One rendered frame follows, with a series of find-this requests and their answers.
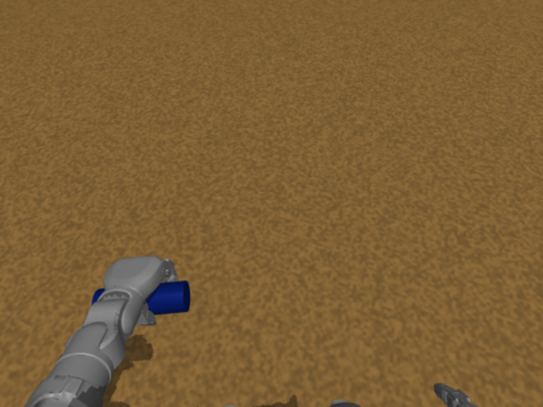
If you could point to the left robot arm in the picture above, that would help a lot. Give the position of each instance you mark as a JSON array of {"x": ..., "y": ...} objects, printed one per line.
[{"x": 84, "y": 370}]

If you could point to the left robot hand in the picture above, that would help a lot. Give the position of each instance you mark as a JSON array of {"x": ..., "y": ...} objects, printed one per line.
[{"x": 142, "y": 274}]

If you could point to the can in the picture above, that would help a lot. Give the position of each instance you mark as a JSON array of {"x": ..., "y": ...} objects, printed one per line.
[{"x": 167, "y": 298}]

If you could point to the right robot hand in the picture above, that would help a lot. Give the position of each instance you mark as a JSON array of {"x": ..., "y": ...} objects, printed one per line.
[{"x": 452, "y": 397}]

